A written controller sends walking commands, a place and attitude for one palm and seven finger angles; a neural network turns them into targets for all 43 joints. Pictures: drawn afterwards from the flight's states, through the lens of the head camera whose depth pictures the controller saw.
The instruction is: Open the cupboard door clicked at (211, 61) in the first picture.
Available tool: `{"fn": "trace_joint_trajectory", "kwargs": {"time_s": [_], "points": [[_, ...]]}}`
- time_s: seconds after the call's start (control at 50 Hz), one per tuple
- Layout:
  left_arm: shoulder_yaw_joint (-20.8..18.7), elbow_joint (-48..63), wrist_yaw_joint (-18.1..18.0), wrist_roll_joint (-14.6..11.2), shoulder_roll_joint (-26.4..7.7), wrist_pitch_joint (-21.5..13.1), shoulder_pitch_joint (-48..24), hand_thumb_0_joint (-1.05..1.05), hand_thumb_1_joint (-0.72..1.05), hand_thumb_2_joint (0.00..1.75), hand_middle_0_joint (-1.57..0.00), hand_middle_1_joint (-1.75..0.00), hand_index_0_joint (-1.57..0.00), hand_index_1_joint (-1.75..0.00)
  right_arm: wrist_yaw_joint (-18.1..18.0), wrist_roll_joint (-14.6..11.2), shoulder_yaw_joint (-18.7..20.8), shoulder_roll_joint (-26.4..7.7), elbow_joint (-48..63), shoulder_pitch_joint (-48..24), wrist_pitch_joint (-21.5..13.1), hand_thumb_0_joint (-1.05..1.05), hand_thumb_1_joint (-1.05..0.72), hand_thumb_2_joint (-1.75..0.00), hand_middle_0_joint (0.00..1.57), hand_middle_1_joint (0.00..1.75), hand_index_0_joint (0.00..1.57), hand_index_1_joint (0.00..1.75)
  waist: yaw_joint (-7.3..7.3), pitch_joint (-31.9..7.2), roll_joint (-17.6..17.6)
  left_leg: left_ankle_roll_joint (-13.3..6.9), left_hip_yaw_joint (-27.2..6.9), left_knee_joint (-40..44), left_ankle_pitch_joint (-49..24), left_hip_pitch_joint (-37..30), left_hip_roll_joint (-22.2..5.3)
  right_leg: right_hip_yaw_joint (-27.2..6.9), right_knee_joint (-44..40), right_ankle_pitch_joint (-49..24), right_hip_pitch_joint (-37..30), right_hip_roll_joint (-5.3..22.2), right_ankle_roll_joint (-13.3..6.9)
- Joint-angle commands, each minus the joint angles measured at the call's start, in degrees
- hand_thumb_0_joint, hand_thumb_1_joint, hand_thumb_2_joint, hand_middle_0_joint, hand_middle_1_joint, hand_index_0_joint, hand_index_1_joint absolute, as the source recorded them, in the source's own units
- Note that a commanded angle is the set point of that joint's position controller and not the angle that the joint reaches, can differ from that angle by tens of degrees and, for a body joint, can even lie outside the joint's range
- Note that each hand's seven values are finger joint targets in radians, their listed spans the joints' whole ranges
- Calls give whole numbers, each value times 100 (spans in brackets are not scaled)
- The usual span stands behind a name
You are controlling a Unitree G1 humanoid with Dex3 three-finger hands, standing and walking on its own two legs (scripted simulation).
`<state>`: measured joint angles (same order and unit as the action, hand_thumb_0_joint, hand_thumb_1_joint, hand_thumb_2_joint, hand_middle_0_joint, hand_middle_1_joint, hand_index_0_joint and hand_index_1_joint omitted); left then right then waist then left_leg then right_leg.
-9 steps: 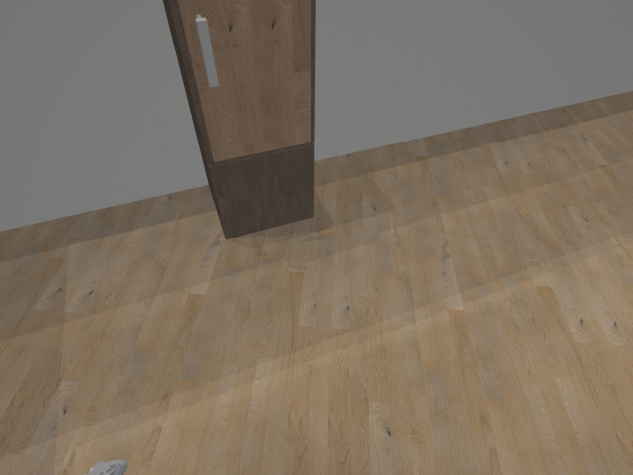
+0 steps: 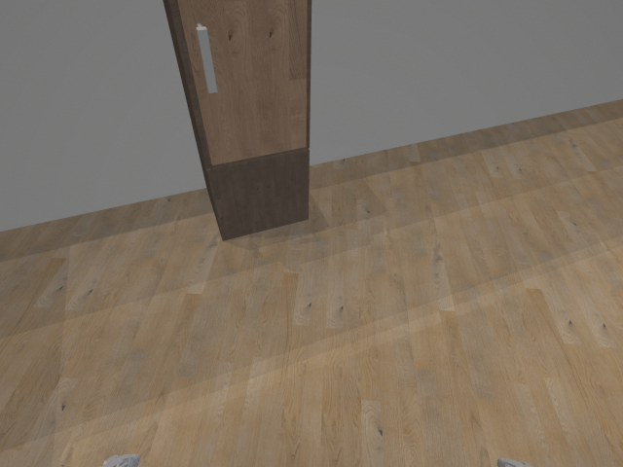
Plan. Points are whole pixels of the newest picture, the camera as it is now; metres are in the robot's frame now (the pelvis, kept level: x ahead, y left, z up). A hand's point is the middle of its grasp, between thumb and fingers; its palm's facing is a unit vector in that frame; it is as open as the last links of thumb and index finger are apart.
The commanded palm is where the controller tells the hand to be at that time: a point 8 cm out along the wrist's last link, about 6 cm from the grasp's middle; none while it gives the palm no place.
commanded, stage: stand and wait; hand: left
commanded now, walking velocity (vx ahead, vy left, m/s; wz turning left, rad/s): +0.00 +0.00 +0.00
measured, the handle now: (205, 58) +1.15 +0.39 +0.04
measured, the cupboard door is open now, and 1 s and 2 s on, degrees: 0 0 0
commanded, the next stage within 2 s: look at it before walking up in 0.64 s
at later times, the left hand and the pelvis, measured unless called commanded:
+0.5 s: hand out of the picture +0.05 +0.24 -0.15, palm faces -0.03 -0.94 -0.34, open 7.4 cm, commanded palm none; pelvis -0.02 -0.01 +0.01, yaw +0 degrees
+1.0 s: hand out of the picture +0.07 +0.23 -0.15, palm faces -0.04 -0.94 -0.33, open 7.4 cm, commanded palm none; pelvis -0.01 -0.01 +0.01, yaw -1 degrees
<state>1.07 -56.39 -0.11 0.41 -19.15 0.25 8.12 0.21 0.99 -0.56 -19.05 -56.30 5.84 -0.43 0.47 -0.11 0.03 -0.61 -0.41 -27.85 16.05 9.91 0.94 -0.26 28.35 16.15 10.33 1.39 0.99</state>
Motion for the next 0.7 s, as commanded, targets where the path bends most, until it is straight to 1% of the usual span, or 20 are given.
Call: {"fn": "trace_joint_trajectory", "kwargs": {"time_s": [0.0,0.08,0.1,0.16,0.22,0.28,0.3,0.32,0.38,0.4,0.52,0.62,0.68], "points": [[-310,361,-73,31,-1211,-138,-310,0,90,90,-20,-30,-20,-30,-98,-14,307,-1161,318,-276,-137,0,-90,-90,20,30,20,30,-56,-203,62,-193,-508,527,-1417,-2,-652,-429,-484,-1234,-73,500,-283],[-309,271,-64,23,-1191,-141,-286,0,90,90,-20,-30,-20,-30,-99,-17,297,-1141,211,-319,-134,0,-90,-90,20,30,20,30,-43,-144,25,-173,-500,598,-1229,-16,-646,-494,-623,-1124,-60,524,-283],[-317,260,-67,32,-1195,-147,-300,0,90,90,-20,-30,-20,-30,-95,-22,303,-1134,200,-303,-126,0,-90,-90,20,30,20,30,-58,-165,96,-168,-508,605,-1173,-16,-647,-501,-637,-1079,-69,517,-285],[-305,187,-62,19,-1178,-144,-277,0,90,90,-20,-30,-20,-30,-97,-20,290,-1147,105,-302,-137,0,-90,-90,20,30,20,30,-42,-187,-45,-163,-516,691,-1111,-63,-667,-517,-695,-993,-85,521,-282],[-309,118,-59,25,-1170,-145,-273,0,90,90,-20,-30,-20,-30,-93,-30,285,-1139,25,-277,-135,0,-90,-90,20,30,20,30,-36,-141,13,-159,-533,747,-1001,-18,-680,-529,-760,-873,-102,520,-279],[-301,33,-56,19,-1185,-148,-255,0,90,90,-20,-30,-20,-30,-93,-33,277,-1155,-63,-251,-136,0,-90,-90,20,30,20,30,-33,-124,-9,-147,-541,782,-982,-20,-684,-548,-818,-856,-117,530,-282],[-310,20,-58,20,-1188,-155,-247,0,90,90,-20,-30,-20,-30,-93,-41,280,-1155,-83,-237,-130,0,-90,-90,20,30,20,30,-31,-130,66,-145,-543,773,-955,-30,-690,-551,-836,-828,-121,529,-282],[-305,7,-58,16,-1187,-157,-241,0,90,90,-20,-30,-20,-30,-93,-36,278,-1161,-100,-227,-132,0,-90,-90,20,30,20,30,-35,-112,3,-136,-535,789,-941,-41,-687,-579,-861,-811,-104,536,-290],[-303,-65,-55,14,-1198,-159,-234,0,90,90,-20,-30,-20,-30,-91,-42,270,-1169,-191,-177,-135,0,-90,-90,20,30,20,30,-36,-135,59,-129,-548,834,-911,-50,-698,-581,-897,-766,-136,544,-290],[-305,-78,-57,16,-1192,-159,-241,0,90,90,-20,-30,-20,-30,-89,-46,269,-1170,-202,-176,-125,0,-90,-90,20,30,20,30,-32,-88,80,-127,-545,830,-883,-35,-701,-577,-913,-727,-110,534,-286],[-293,-155,-54,17,-1206,-150,-246,0,90,90,-20,-30,-20,-30,-86,-44,260,-1195,-302,-143,-136,0,-90,-90,20,30,20,30,-30,-46,-6,-125,-570,938,-787,-28,-721,-599,-953,-605,-87,525,-282],[-297,-174,-51,26,-1206,-153,-247,0,90,90,-20,-30,-20,-30,-80,-43,267,-1186,-342,-125,-128,0,-90,-90,20,30,20,30,-32,15,88,-116,-559,962,-669,-24,-718,-636,-1022,-455,-4,523,-278],[-292,-182,-49,25,-1204,-156,-256,0,90,90,-20,-30,-20,-30,-80,-40,263,-1189,-370,-138,-133,0,-90,-90,20,30,20,30,-39,31,67,-107,-549,967,-719,-50,-718,-668,-1035,-504,28,517,-282]]}}
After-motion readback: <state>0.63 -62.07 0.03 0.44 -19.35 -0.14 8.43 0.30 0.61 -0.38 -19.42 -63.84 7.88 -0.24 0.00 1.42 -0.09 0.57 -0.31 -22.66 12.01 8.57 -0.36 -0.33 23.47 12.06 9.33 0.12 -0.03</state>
